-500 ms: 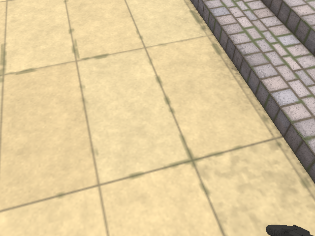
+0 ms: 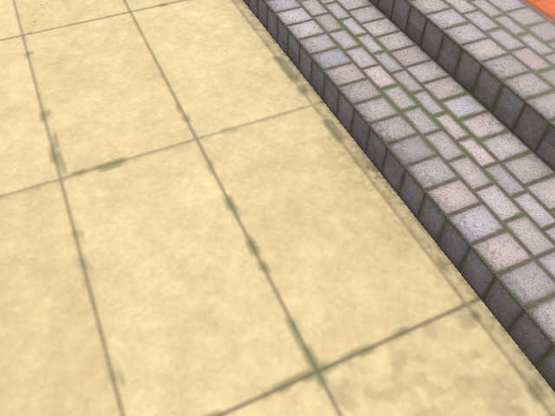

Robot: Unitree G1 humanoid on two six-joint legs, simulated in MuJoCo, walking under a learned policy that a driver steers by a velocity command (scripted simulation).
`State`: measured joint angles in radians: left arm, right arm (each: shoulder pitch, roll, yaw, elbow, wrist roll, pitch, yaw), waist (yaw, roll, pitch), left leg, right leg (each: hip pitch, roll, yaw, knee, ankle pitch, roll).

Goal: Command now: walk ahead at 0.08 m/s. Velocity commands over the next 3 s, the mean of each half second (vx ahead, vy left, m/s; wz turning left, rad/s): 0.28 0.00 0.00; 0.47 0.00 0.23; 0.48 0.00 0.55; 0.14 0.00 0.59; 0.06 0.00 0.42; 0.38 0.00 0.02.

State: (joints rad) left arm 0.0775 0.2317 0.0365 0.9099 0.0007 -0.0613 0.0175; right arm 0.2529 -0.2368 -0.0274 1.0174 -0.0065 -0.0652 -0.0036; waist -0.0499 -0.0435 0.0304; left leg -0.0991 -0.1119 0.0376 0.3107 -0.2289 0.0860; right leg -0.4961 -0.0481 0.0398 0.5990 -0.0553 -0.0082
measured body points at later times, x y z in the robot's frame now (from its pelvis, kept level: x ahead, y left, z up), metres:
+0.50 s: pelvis +0.14 -0.01 +0.00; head +0.17 +0.00 +0.45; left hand +0.33 +0.23 -0.12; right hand +0.06 -0.27 -0.14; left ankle -0.01 +0.08 -0.74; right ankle +0.27 -0.15 -0.70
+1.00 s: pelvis +0.39 -0.05 +0.00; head +0.39 -0.04 +0.45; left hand +0.36 +0.21 -0.14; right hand +0.54 -0.30 -0.12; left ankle +0.52 +0.15 -0.67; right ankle +0.34 -0.15 -0.74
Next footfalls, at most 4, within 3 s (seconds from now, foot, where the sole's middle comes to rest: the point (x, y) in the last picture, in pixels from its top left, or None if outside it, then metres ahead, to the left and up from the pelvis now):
0.04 right None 0.15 -0.12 -0.78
0.64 right None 0.38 -0.15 -0.78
1.20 left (214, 356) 0.63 0.15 -0.78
1.68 right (235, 250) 0.95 0.10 -0.78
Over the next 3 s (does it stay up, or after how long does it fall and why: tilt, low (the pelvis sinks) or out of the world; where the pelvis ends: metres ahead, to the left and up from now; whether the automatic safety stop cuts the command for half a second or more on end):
stays up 0.87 0.31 -0.02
